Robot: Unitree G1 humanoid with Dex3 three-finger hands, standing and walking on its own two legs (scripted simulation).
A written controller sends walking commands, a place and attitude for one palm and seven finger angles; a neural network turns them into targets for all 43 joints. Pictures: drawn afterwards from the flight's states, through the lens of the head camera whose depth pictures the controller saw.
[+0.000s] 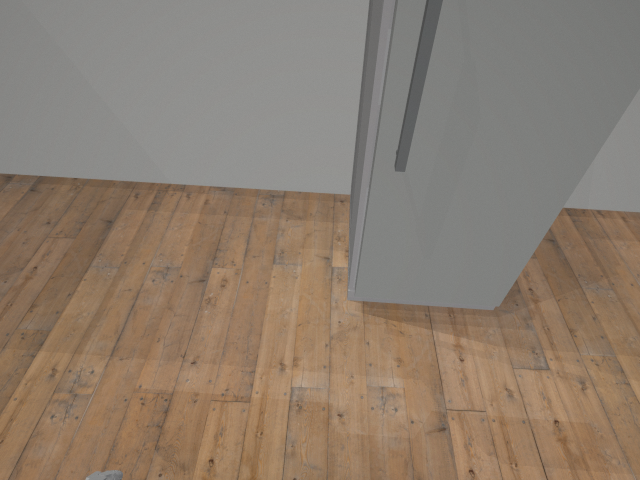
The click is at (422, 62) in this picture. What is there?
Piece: fridge door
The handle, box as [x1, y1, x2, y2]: [394, 0, 442, 171]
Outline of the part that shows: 442,0 426,0 398,149 396,151 396,159 394,165 396,171 404,171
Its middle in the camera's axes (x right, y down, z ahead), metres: +0.19 -0.35 +0.74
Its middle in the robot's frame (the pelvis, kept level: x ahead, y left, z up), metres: +0.81 -0.15 +0.18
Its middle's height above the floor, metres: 0.95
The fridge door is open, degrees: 0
